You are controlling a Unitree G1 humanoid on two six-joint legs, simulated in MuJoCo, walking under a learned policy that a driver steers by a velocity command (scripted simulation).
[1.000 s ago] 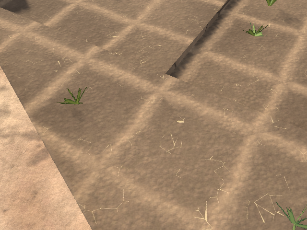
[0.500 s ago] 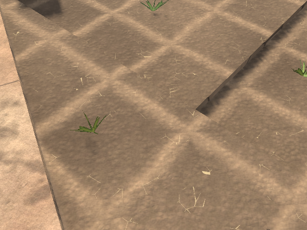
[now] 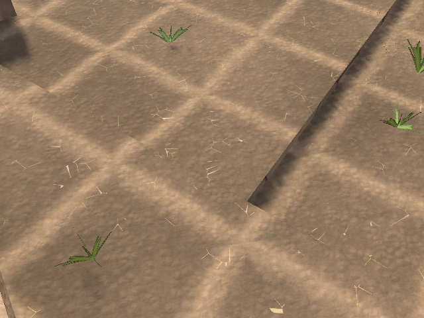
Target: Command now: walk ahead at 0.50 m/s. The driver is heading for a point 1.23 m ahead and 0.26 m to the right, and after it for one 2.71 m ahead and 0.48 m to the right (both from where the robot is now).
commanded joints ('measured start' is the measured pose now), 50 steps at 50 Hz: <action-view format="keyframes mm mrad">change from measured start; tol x32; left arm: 1 -92 59 9 -84 0 -22 4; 6 454 261 82 52 46 -58 39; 34 493 24 -3 100 -46 -52 36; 50 -54 70 10 -53 -2 -2 -3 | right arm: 1 56 -146 -27 -14 -8 -5 -10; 27 -500 -79 -10 -227 -10 42 30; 34 54 -307 -84 -85 -48 9 0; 50 -10 -132 -19 -34 6 -12 1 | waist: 1 15 109 77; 7 168 -153 -354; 11 41 -34 9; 29 82 -29 72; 34 -48 317 -323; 50 21 80 65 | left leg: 1 5 306 -127 -10 533 130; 4 7 270 -75 284 859 93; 7 -617 3 -89 1077 -228 28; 8 -697 73 -140 1120 -158 39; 28 -684 128 -23 386 204 6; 32 -219 37 14 254 153 84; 34 271 507 -720 102 13 277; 39 -186 301 -320 -35 171 139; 50 -120 235 -153 -111 401 115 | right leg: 1 2 29 -20 -58 -56 -34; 5 566 50 12 -180 -112 -126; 7 899 -342 732 -364 -250 -281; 12 412 -141 246 -480 -119 -144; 31 697 -140 51 -238 637 -130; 35 -12 113 113 676 -465 -61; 50 -60 -12 11 87 40 21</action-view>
